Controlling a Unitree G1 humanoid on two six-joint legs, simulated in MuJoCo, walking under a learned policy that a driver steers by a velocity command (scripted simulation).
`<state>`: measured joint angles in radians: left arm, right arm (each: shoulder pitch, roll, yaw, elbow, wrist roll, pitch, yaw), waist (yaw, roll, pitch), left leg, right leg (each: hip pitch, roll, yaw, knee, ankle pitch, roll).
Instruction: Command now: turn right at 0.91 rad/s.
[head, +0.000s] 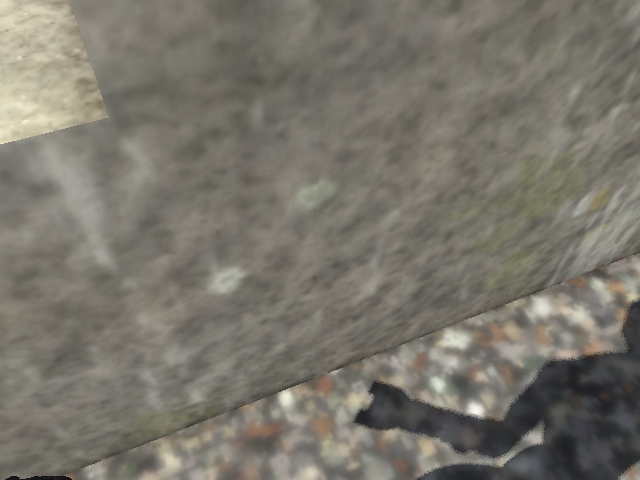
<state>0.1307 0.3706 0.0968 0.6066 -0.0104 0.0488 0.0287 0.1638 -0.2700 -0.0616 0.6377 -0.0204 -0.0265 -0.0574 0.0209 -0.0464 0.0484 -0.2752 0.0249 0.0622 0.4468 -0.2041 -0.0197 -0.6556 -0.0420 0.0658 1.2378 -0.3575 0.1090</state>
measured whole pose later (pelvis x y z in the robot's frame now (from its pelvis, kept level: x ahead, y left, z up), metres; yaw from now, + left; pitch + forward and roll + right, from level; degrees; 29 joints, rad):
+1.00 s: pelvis -0.01 -0.16 +0.00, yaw +19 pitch +1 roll +0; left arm 0.08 0.34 0.11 0.69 -0.02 0.06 0.00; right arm 0.03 -0.31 -0.08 0.57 0.04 0.08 0.03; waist -0.02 0.00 0.17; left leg -0.35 0.08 0.13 0.64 -0.36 0.00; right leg -0.10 -0.11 -0.47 0.47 -0.36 -0.03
